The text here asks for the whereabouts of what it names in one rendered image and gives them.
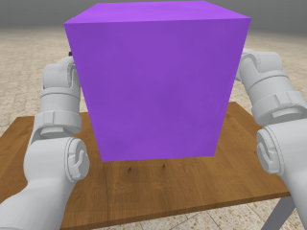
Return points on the robot left upper arm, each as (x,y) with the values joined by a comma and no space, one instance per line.
(52,168)

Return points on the table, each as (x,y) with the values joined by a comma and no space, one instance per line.
(121,192)

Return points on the robot right upper arm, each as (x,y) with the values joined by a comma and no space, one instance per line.
(282,149)

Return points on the carton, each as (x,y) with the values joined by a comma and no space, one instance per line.
(157,77)

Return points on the left robot forearm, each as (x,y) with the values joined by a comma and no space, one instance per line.
(59,106)

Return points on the right robot forearm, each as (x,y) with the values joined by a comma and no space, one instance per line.
(271,93)

